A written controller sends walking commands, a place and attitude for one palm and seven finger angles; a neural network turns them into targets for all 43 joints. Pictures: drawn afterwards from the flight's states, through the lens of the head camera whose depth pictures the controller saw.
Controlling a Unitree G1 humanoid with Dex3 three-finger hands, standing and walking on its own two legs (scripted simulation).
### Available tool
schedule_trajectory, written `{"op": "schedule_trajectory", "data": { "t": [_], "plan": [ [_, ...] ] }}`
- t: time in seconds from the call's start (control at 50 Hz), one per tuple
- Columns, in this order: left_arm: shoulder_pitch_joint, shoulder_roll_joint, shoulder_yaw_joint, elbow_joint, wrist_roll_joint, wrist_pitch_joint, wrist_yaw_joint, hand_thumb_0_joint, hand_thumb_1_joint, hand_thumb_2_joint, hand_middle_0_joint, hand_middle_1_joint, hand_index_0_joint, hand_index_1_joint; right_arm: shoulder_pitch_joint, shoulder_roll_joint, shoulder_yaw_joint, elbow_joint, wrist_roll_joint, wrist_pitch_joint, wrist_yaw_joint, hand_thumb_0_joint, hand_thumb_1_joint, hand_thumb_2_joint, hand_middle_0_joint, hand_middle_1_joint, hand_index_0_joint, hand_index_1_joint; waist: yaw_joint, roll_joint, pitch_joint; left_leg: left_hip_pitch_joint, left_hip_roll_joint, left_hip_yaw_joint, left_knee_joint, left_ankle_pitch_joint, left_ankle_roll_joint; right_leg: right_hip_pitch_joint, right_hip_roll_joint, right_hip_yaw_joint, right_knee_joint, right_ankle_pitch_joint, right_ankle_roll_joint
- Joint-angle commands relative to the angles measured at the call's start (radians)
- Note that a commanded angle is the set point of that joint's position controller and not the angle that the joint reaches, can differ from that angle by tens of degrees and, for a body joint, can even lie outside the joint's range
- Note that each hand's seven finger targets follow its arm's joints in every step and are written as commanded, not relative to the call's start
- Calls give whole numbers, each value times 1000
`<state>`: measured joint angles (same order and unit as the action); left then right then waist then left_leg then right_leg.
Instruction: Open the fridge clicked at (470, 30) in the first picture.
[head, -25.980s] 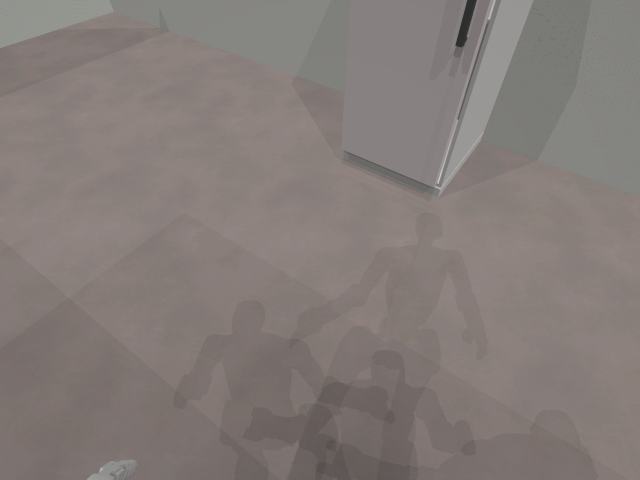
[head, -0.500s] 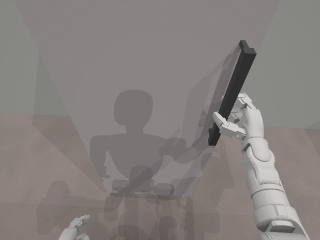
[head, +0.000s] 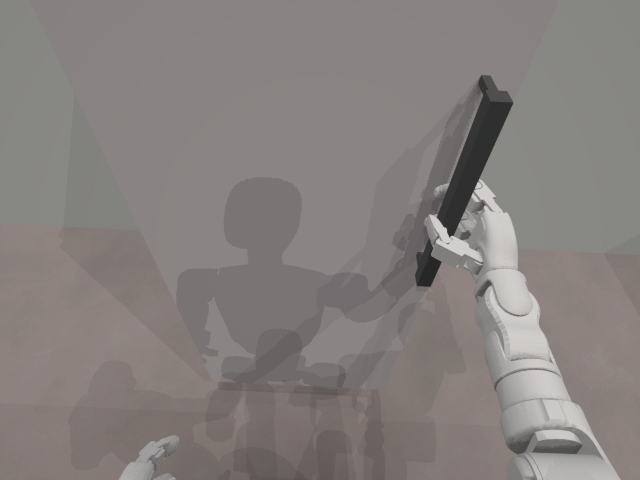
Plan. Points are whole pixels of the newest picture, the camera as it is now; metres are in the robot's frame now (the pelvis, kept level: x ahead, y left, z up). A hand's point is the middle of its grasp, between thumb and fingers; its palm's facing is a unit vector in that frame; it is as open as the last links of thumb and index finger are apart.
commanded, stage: grip the handle and tug to test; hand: right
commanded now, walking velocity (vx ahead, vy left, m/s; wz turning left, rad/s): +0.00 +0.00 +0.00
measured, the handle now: (448, 200) +0.46 -0.12 +0.12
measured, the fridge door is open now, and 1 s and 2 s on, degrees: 0 10 35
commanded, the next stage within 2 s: pull the door a little, standing still in 0.34 s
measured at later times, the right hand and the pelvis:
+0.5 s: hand (440, 242) +0.39 -0.11 +0.11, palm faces -0.06 +1.00 -0.01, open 6.4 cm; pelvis +0.03 +0.01 +0.00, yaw +2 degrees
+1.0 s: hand (442, 296) +0.31 -0.10 +0.11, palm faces -0.11 +0.99 -0.05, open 6.7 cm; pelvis +0.07 +0.00 +0.01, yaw +4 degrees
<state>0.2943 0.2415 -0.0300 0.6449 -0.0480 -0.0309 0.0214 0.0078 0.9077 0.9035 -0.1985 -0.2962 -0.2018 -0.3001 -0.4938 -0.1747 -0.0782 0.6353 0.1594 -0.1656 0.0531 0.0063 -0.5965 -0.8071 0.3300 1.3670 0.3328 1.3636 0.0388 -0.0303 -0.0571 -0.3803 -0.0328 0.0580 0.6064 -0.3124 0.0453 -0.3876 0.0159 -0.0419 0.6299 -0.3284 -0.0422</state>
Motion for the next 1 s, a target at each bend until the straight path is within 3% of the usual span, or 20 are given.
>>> {"op": "schedule_trajectory", "data": {
  "t": [0.0, 0.08, 0.14, 0.18, 0.22, 0.28, 0.3, 0.36, 0.4, 0.42, 0.48, 0.58, 0.72, 0.76, 0.84, 0.9, 0.92, 0.94, 0.96, 0.98],
  "plan": [
    [-32, 130, 49, -134, -3, -42, 8, 0, 900, 900, -200, -300, -200, -300, -391, -121, -43, -248, 4, -82, 7, 0, -900, -900, 450, 1400, 450, 1400, 4, 54, -283, 92, 5, -37, -71, 301, -17, 156, -9, 57, -66, 264, 1],
    [-46, 124, 48, -154, -5, -45, 2, 0, 900, 900, -200, -300, -200, -300, -304, -106, -34, -306, 8, -81, 17, 0, -900, -900, 450, 1400, 450, 1400, -14, 38, -296, 122, 5, -42, -69, 344, -17, 158, -8, 45, -71, 285, 1],
    [-48, 129, 51, -165, -6, -42, 2, 0, 900, 900, -200, -300, -200, -300, -260, -142, -60, -348, 10, -76, 20, 0, -900, -900, 450, 1400, 450, 1400, -19, 62, -299, 153, 7, -46, -68, 380, -18, 149, -8, 41, -71, 308, -1],
    [-55, 124, 50, -173, -6, -42, 1, 0, 900, 900, -200, -300, -200, -300, -230, -132, -55, -383, 9, -68, 25, 0, -900, -900, 450, 1400, 450, 1400, -25, 33, -300, 158, 7, -49, -69, 399, -18, 161, -7, 33, -72, 320, -2],
    [-59, 127, 51, -181, -6, -38, 2, 0, 900, 900, -200, -300, -200, -300, -184, -159, -80, -399, 13, -59, 25, 0, -900, -900, 450, 1400, 450, 1400, -32, 63, -292, 184, 9, -54, -71, 430, -20, 146, -8, 29, -74, 332, -5],
    [-71, 118, 50, -201, -6, -38, -1, 0, 900, 900, -200, -300, -200, -300, -90, -139, -70, -481, 21, -44, 39, 0, -900, -900, 450, 1400, 450, 1400, -51, 28, -321, 224, 13, -57, -65, 507, -21, 166, -6, 19, -75, 391, -4],
    [-71, 123, 52, -204, -5, -35, -2, 0, 900, 900, -200, -300, -200, -300, -45, -167, -96, -476, 23, -34, 38, 0, -900, -900, 450, 1400, 450, 1400, -56, 61, -312, 247, 16, -58, -65, 529, -22, 151, -6, 19, -72, 402, -5],
    [-78, 119, 50, -209, -7, -27, 0, 0, 900, 900, -200, -300, -200, -300, -41, -146, -79, -520, 29, -10, 42, 0, -900, -900, 450, 1400, 450, 1400, -41, 47, -290, 225, 14, -57, -70, 552, -27, 170, -7, 15, -74, 415, -5],
    [-75, 126, 52, -209, -4, -20, 4, 0, 900, 900, -200, -300, -200, -300, -23, -194, -126, -521, 31, 6, 37, 0, -900, -900, 450, 1400, 450, 1400, -48, 75, -286, 255, 19, -63, -73, 577, -31, 151, -6, 11, -76, 410, -5],
    [-82, 119, 51, -215, -5, -19, 3, 0, 900, 900, -200, -300, -200, -300, 0, -188, -128, -551, 32, 10, 40, 0, -900, -900, 450, 1400, 450, 1400, -53, 50, -303, 268, 22, -68, -67, 624, -32, 161, -5, 9, -77, 439, -5],
    [-76, 112, 51, -203, -6, -17, 4, 0, 900, 900, -200, -300, -200, -300, -105, -91, -23, -573, 30, 38, 34, 0, -900, -900, 450, 1400, 450, 1400, -10, 38, -284, 207, 16, -52, -69, 607, -33, 203, -9, 18, -61, 464, -3],
    [-83, 109, 53, -220, 4, -14, -4, 0, 900, 900, -200, -300, -200, -300, 53, -86, -28, -649, 27, 56, 29, 0, -900, -900, 450, 1400, 450, 1400, -44, 52, -344, 263, 27, -53, -53, 706, -36, 223, -7, 19, -55, 539, -1],
    [-121, 97, 45, -273, 5, 1, -12, 0, 900, 900, -200, -300, -200, -300, 350, -71, -16, -815, 36, 91, 49, 0, -900, -900, 450, 1400, 450, 1400, -76, 56, -321, 317, 37, -50, -47, 799, -37, 228, -19, 14, -64, 617, 1],
    [-130, 90, 43, -289, 4, 6, -15, 0, 900, 900, -200, -300, -200, -300, 432, -71, -13, -909, 36, 106, 48, 0, -900, -900, 450, 1400, 450, 1400, -85, 16, -313, 308, 31, -43, -49, 760, -31, 251, -26, 15, -71, 649, 5],
    [-148, 81, 42, -329, 7, 11, -23, 0, 900, 900, -200, -300, -200, -300, 703, -52, 5, -1121, 36, 133, 36, 0, -900, -900, 450, 1400, 450, 1400, -94, 25, -280, 309, 29, -35, -49, 754, -29, 247, -35, 14, -75, 661, 7],
    [-151, 80, 42, -353, 9, 13, -29, 0, 900, 900, -200, -300, -200, -300, 933, -35, 39, -1263, 27, 153, 23, 0, -900, -900, 450, 1400, 450, 1400, -90, 37, -221, 283, 28, -23, -42, 724, -28, 225, -40, 20, -66, 644, 8],
    [-155, 83, 41, -351, 12, 14, -26, 0, 900, 900, -200, -300, -200, -300, 914, -56, 25, -1280, 21, 157, 12, 0, -900, -900, 450, 1400, 450, 1400, -74, 33, -191, 251, 26, -25, -44, 706, -32, 215, -36, 21, -63, 597, 8],
    [-168, 103, 25, -314, 19, 28, 16, 0, 900, 900, -200, -300, -200, -300, 434, -257, -42, -1378, -77, 71, -56, 0, -900, -900, 450, 1400, 450, 1400, -14, -20, -150, 193, 92, -166, -147, 702, -61, 246, -39, 36, -62, 478, -25],
    [-148, 81, 32, -278, 30, 35, 35, 0, 900, 900, -200, -300, -200, -300, 628, -133, 16, -1202, -79, 65, -83, 0, -900, -900, 450, 1400, 450, 1400, 0, 19, -116, 160, 124, -146, -181, 642, -56, 272, -44, 60, -58, 436, -20],
    [-148, 85, 26, -277, 39, 44, 42, 0, 900, 900, -200, -300, -200, -300, 761, -68, 77, -1142, -95, 64, -89, 0, -900, -900, 450, 1400, 450, 1400, -6, 2, -134, 165, 115, -123, -159, 687, -54, 312, -58, 70, -81, 531, -21]
  ]
}}
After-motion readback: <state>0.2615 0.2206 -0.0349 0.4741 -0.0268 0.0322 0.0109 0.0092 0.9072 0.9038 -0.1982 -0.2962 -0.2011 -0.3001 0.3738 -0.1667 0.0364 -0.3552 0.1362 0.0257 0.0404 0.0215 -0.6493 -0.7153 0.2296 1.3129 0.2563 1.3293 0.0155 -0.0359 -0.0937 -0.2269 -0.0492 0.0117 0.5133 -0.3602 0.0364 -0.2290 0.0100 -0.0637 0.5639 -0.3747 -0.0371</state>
